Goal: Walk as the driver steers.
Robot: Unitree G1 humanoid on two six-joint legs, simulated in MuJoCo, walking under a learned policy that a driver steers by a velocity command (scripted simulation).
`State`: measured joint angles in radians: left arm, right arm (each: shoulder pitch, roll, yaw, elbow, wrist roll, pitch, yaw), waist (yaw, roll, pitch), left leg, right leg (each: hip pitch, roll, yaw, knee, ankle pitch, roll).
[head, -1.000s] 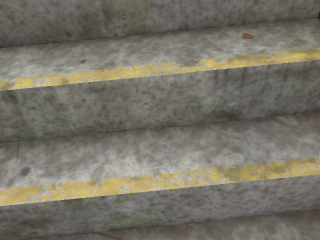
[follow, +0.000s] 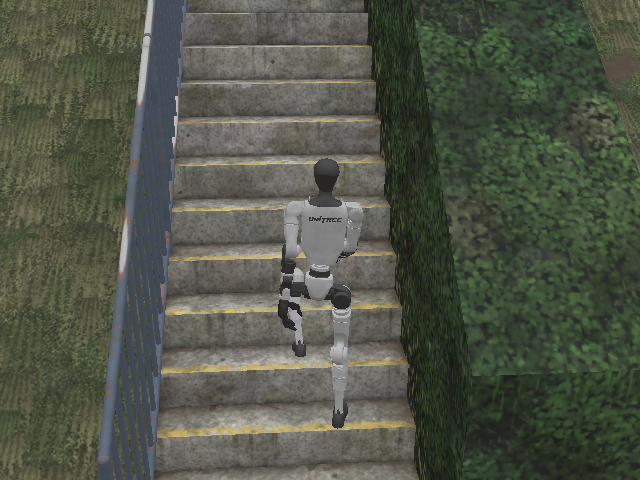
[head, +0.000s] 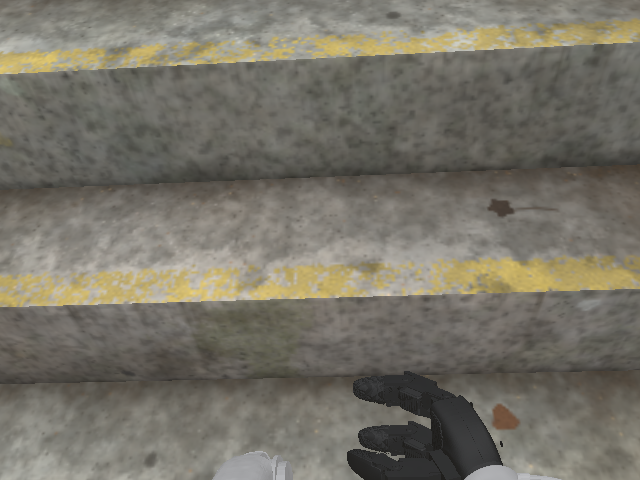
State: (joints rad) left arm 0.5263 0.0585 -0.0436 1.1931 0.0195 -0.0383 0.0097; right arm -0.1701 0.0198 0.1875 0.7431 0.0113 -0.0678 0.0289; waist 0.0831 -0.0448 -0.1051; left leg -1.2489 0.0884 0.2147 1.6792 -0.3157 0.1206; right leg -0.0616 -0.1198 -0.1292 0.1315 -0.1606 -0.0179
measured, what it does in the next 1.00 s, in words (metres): climbs, turning left: left foot 0.21 m higher, then right foot 0.21 m higher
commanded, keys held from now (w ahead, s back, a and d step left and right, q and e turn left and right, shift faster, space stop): w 0.18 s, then no key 0.16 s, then q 0.24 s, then w+q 0.40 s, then w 0.02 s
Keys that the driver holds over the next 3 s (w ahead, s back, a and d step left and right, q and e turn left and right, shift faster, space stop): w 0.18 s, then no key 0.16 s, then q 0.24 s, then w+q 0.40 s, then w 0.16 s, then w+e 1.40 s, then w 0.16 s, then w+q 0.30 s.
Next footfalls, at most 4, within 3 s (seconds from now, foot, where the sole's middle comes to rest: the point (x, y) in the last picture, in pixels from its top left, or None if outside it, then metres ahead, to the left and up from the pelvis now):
0.04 left None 0.16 0.11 -0.59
0.48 right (459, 473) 0.39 -0.11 -0.38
1.10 left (212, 443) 0.42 0.25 -0.38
1.50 right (241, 269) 0.58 0.20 -0.17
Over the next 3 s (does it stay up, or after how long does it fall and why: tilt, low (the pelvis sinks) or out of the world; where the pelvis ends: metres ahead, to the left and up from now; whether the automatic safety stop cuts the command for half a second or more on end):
stays up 1.10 0.32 1.02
